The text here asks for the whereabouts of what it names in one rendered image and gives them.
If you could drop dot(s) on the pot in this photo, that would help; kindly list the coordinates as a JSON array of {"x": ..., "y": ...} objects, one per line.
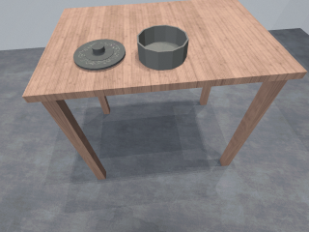
[{"x": 162, "y": 47}]

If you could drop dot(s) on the knob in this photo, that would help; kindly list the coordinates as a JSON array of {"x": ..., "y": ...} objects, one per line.
[{"x": 98, "y": 48}]

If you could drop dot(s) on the table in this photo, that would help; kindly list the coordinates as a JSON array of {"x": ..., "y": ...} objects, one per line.
[{"x": 227, "y": 45}]

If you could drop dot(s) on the lid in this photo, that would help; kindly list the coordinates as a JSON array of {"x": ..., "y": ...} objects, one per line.
[{"x": 85, "y": 58}]

